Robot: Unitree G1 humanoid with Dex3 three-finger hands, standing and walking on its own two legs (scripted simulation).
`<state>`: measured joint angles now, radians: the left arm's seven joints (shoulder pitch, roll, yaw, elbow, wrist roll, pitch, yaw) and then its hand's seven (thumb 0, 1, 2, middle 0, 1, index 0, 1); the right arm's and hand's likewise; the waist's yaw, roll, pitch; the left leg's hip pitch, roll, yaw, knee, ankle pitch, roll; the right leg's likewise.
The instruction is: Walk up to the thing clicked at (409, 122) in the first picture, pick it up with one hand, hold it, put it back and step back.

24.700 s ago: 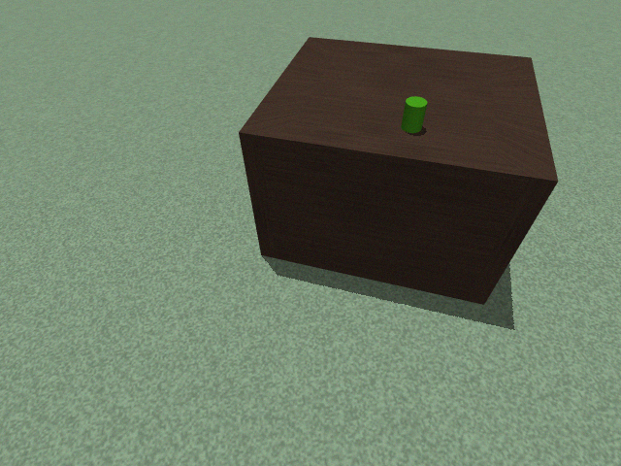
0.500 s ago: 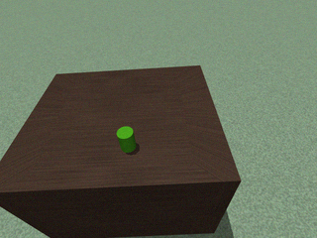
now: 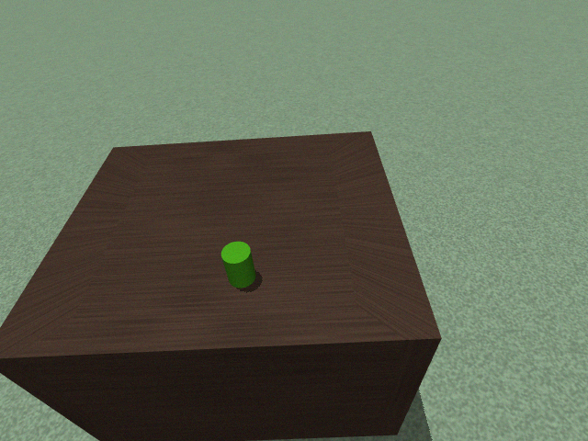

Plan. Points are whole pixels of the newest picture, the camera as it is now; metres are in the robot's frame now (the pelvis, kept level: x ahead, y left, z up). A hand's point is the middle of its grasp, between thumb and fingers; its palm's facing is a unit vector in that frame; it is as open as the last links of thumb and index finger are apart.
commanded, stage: home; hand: left
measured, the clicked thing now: (239, 264) +0.53 +0.16 -0.13
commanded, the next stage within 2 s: stand in 0.76 s
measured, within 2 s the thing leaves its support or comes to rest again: neither
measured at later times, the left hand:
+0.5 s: hand out of the picture +0.05 +0.25 -0.15, palm faces -0.03 -0.93 -0.37, open 17.6 cm
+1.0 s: hand out of the picture +0.09 +0.24 -0.14, palm faces -0.02 -0.93 -0.37, open 16.8 cm
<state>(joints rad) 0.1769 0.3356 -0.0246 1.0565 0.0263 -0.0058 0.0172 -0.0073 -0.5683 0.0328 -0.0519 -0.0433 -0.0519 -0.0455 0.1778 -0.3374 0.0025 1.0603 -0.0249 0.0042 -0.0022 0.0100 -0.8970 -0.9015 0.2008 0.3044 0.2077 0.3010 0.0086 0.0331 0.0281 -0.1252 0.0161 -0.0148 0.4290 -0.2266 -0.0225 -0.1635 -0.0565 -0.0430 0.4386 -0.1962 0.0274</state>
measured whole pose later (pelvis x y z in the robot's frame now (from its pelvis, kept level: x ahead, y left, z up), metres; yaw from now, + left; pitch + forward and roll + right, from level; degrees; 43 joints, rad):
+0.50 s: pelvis +0.00 +0.00 +0.00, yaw -1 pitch -4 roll +0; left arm 0.15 0.34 -0.02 1.14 0.02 0.00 0.01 -0.01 -0.56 0.04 -0.05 -0.04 -0.05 -0.05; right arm 0.17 -0.35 0.00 1.12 -0.02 0.00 0.00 0.01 -0.90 -0.90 0.20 0.30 0.21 0.30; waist 0.01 0.03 0.04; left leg -0.11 0.02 -0.01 0.37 -0.19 -0.03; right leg -0.16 -0.05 -0.04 0.39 -0.16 0.02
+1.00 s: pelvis +0.01 -0.01 +0.01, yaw -1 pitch -3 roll +0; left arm 0.10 0.34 0.00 1.15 0.01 0.00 0.00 -0.01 -0.47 0.14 -0.11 -0.13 -0.11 -0.13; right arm 0.13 -0.36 0.00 1.13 -0.02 0.00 -0.01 0.01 -0.90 -0.90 0.20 0.30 0.21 0.30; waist 0.01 0.03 0.05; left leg -0.07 0.04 -0.01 0.32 -0.19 -0.04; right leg -0.13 -0.04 -0.04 0.35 -0.17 0.01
